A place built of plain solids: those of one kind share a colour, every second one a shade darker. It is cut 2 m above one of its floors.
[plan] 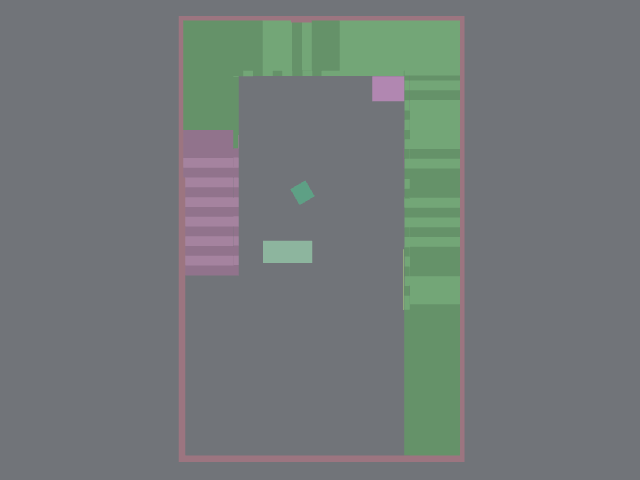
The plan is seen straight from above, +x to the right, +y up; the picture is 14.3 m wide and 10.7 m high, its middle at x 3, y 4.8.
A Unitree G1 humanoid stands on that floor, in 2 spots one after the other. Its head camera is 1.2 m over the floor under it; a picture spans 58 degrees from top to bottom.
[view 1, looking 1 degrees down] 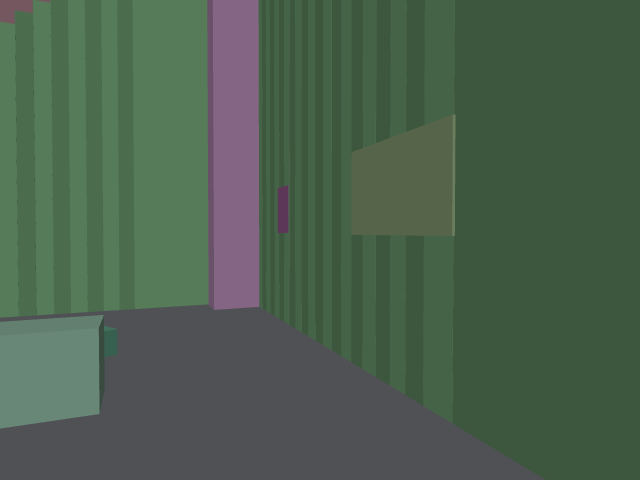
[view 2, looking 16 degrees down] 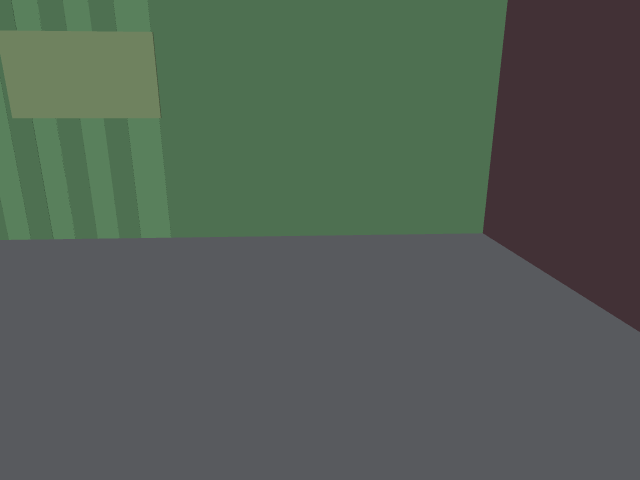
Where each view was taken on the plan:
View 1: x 3.06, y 1.10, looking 67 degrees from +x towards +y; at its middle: piece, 4.66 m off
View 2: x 0.54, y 1.96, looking -3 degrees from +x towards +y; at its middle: ground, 4.35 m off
